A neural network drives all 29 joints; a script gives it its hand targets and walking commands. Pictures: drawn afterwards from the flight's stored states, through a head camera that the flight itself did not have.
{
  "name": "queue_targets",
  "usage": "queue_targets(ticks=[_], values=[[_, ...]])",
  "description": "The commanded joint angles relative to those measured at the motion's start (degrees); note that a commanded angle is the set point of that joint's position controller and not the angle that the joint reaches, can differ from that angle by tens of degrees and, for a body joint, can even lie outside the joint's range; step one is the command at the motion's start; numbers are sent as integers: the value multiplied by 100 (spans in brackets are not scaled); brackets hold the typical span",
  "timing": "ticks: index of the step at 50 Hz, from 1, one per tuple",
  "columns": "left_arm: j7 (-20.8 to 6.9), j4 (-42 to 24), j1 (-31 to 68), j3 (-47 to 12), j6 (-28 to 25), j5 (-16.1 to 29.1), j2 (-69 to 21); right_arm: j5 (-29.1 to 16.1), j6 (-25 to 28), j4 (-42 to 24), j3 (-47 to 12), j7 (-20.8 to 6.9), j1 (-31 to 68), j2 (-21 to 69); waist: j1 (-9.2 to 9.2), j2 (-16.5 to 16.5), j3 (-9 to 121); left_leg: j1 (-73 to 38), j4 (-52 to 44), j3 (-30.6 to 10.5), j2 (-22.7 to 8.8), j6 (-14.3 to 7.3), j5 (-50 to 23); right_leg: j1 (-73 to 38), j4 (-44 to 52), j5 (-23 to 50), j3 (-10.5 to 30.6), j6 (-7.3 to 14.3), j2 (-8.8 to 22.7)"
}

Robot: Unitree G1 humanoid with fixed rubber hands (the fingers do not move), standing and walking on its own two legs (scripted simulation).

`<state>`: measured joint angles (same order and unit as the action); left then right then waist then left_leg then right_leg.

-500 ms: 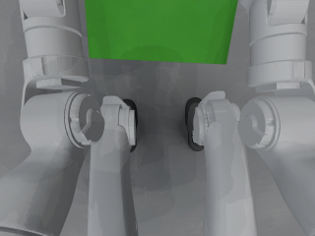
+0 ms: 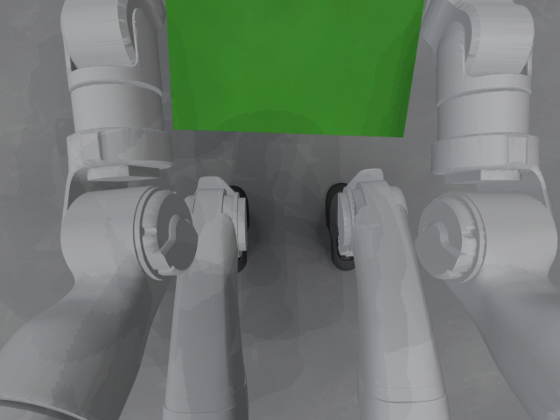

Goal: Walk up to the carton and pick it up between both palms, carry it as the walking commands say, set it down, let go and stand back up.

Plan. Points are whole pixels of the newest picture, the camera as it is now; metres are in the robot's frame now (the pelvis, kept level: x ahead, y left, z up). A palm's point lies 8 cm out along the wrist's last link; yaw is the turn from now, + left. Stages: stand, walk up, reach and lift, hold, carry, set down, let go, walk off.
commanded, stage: reach and lift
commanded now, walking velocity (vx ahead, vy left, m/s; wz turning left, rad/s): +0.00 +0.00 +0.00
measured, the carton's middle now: out of the picture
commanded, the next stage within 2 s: none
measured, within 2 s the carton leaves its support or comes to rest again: neither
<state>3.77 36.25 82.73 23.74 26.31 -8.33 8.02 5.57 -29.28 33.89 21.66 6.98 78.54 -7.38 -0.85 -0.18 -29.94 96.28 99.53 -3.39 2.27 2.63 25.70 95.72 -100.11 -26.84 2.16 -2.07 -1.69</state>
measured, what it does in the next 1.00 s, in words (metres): rises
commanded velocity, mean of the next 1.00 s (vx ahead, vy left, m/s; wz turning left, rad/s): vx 0.00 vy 0.00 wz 0.00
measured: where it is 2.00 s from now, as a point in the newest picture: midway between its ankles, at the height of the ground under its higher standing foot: (288, 243)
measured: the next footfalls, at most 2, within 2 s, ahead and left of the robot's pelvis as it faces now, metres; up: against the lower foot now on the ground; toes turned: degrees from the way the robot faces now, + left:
none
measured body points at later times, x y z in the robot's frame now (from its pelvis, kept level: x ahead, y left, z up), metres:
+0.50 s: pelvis +0.00 +0.00 +0.05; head +0.32 -0.01 +0.36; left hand +0.56 +0.14 -0.01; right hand +0.53 -0.16 -0.03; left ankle +0.16 +0.13 -0.48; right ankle +0.15 -0.13 -0.48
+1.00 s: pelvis +0.01 +0.00 +0.11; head +0.29 +0.00 +0.45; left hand +0.54 +0.14 +0.06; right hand +0.51 -0.15 +0.05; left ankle +0.16 +0.13 -0.48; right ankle +0.15 -0.13 -0.48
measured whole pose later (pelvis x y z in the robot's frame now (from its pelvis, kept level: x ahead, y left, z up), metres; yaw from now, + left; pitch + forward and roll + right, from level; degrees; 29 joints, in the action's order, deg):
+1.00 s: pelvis +0.01 +0.00 +0.11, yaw +0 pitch +12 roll +0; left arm 1.8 31.2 68.9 22.5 25.9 -9.6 3.4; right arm 7.3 -29.2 26.2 22.1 6.8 62.8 -1.3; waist -0.4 0.4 -29.9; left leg 68.0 76.3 -3.5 2.1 2.0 20.9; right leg 67.6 -77.0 -22.0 2.7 -1.8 -1.3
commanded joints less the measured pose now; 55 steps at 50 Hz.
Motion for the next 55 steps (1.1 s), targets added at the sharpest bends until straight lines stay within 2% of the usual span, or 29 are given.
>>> queue_targets(ticks=[1, 7, 9, 12, 13, 16, 18, 19, 21, 23, 25, 26, 28, 29, 30, 32, 33, 34, 38, 39, 40, 42, 44, 45, 46, 49, 50, 53, 55], values=[[-1691, 518, 3127, -2980, 115, 1041, -6649, -1272, 333, -737, -3224, -1942, 4997, 6359, 15, 14, 12896, -3793, -1209, 697, 711, -237, -627, -3215, 1372, 553, -818, -46, -756], [-1752, -567, 3274, -3524, 75, 1403, -6948, -1590, 395, -1838, -3783, -1813, 5096, 6688, 24, 69, 14634, -4601, -1297, 634, 790, -278, -1426, -4560, 1461, 1433, -663, -61, -815], [-1697, -518, 3437, -3671, 95, 1503, -6980, -1582, 351, -1388, -3593, -1814, 4868, 6591, -68, -270, 14135, -4678, -1455, 619, 746, -172, -1328, -4331, 1644, 1321, -620, -24, -775], [-1683, 104, 2891, -3320, 138, 1178, -6808, -1464, 330, -1420, -3623, -1829, 4872, 6445, 127, -10, 13486, -4435, -1515, 607, 723, -294, -848, -4154, 1794, 794, -543, -30, -777], [-1739, 370, 2645, -3114, 148, 1011, -6904, -1187, 281, -1046, -3473, -1848, 4658, 6501, -17, 211, 12974, -4168, -1642, 620, 727, -262, -704, -4137, 1899, 708, -631, -31, -804], [-1774, -200, 3042, -3313, 71, 1197, -6864, -1371, 286, -1332, -3760, -1873, 4653, 6731, 170, 213, 13391, -4417, -1732, 665, 763, -293, -1010, -4515, 2021, 997, -538, -75, -765], [-1801, -421, 2970, -3541, 80, 1322, -7128, -1386, 344, -1658, -3854, -1814, 4685, 6727, -24, 233, 13923, -4704, -1844, 583, 769, -284, -1172, -4879, 2052, 1219, -615, -80, -788], [-1817, -27, 2691, -3450, 84, 1153, -6932, -1369, 369, -1471, -3804, -1824, 4651, 6790, 218, 62, 13553, -4497, -1802, 620, 752, -248, -1178, -4619, 1985, 1201, -528, -93, -786], [-1770, -73, 2333, -3458, 117, 1183, -7243, -1531, 412, -1987, -4001, -1848, 4728, 6731, 200, 40, 14121, -5048, -1870, 578, 783, -257, -1409, -4934, 2138, 1302, -527, -76, -806], [-1806, 94, 2357, -3206, 104, 1033, -7036, -1423, 340, -1445, -3817, -1856, 4505, 6798, 348, 72, 13270, -4659, -2073, 604, 741, -295, -912, -4779, 2270, 842, -453, -63, -744], [-1785, -233, 2520, -3438, 117, 1139, -7104, -1499, 336, -1931, -4067, -1876, 4746, 6742, 238, 206, 13925, -5141, -2143, 558, 758, -283, -883, -5139, 2395, 829, -536, -73, -789], [-1803, -37, 2592, -3302, 117, 1075, -6903, -1398, 268, -1296, -3806, -1880, 4542, 6803, 208, 140, 13151, -4771, -2205, 556, 707, -311, -495, -4750, 2459, 463, -503, -77, -738], [-1792, -559, 2927, -3593, 71, 1248, -7021, -1379, 317, -1474, -3870, -1861, 4518, 6826, 94, 29, 13681, -5118, -2219, 557, 755, -290, -902, -5039, 2488, 886, -482, -35, -756], [-1796, -259, 2747, -3385, 71, 1080, -7050, -1351, 281, -1283, -3765, -1877, 4389, 7045, 81, 365, 13237, -5047, -2401, 494, 733, -333, -767, -4960, 2611, 689, -539, -89, -785], [-1820, -182, 2720, -3384, 66, 1113, -7245, -1184, 321, -927, -3523, -1879, 4080, 6845, -77, 29, 12925, -4799, -2361, 528, 735, -280, -423, -4838, 2648, 431, -453, 17, -745], [-1841, -4, 2237, -3393, 156, 978, -7164, -1064, 269, -880, -3499, -1912, 3676, 6934, 170, -59, 12864, -5141, -2576, 451, 719, -251, -617, -4832, 2661, 630, -496, 33, -756], [-1854, 155, 2394, -3481, 124, 1003, -7365, -1186, 368, -949, -3510, -1940, 3977, 6955, -20, -214, 12905, -5171, -2589, 401, 655, -207, -455, -4600, 2691, 433, -511, 45, -761], [-1829, -289, 2399, -3665, 118, 1117, -7403, -1304, 407, -1448, -3629, -1954, 4004, 6962, 29, -389, 13473, -5881, -2705, 429, 686, -207, -981, -4959, 2760, 913, -551, 22, -753], [-1785, -557, 2281, -3827, 122, 1250, -7513, -1331, 326, -1536, -3863, -1989, 3898, 6881, -175, -81, 13871, -6362, -2795, 323, 691, -180, -1209, -5282, 2944, 1058, -612, 29, -789], [-1781, -538, 2487, -3748, 108, 1239, -7219, -1425, 294, -1305, -3848, -1987, 3859, 7020, 40, -169, 13420, -5936, -2768, 423, 644, -209, -744, -5279, 3042, 592, -402, 62, -696], [-1815, -190, 2306, -3560, 99, 1181, -7354, -1184, 355, -1301, -3682, -1980, 4031, 6646, -207, 28, 12746, -5696, -2878, 292, 668, -239, -668, -4817, 3004, 507, -546, 30, -724], [-1843, -338, 2220, -3700, 105, 1248, -7501, -1283, 351, -1830, -3880, -1921, 4116, 6869, -207, 197, 13453, -6170, -3027, 331, 667, -270, -840, -5743, 3282, 759, -426, 25, -718], [-1866, 275, 1810, -3343, 137, 1005, -7421, -1193, 394, -1609, -3823, -1952, 4147, 6707, 62, -12, 12504, -5703, -3109, 261, 697, -292, -615, -5202, 3242, 518, -404, 48, -663], [-1800, -264, 1982, -3517, 88, 1003, -7443, -1310, 386, -1674, -3875, -1988, 3891, 6975, 202, -134, 12923, -6147, -3274, 311, 689, -291, -885, -5619, 3337, 830, -393, 15, -682], [-1819, 217, 1697, -3403, 81, 958, -7441, -1213, 404, -1568, -3798, -1998, 3882, 6842, 90, 42, 12434, -6024, -3260, 324, 673, -294, -835, -5294, 3408, 666, -408, 3, -707], [-1815, -585, 1850, -3860, 61, 1094, -7541, -1331, 395, -1827, -4108, -2047, 3650, 7046, 27, -65, 13345, -6765, -3361, 297, 699, -205, -1318, -5867, 3526, 1222, -452, 40, -726], [-1824, -472, 1963, -3846, 43, 1144, -7514, -1258, 326, -1212, -3846, -2041, 3315, 7000, -110, -91, 13053, -6553, -3465, 223, 638, -226, -1026, -5676, 3624, 906, -365, 49, -706], [-1885, 328, 1188, -3390, 77, 769, -7468, -959, 403, -1141, -3620, -2047, 3118, 6857, 16, -55, 11773, -6301, -3710, 153, 631, -275, -702, -5265, 3798, 588, -360, 76, -656], [-1889, -542, 1468, -3766, -33, 981, -7726, -1185, 467, -1653, -4066, -2097, 3045, 7260, 51, -87, 12808, -6852, -3739, 195, 626, -264, -1269, -6111, 3935, 1148, -271, 83, -652]])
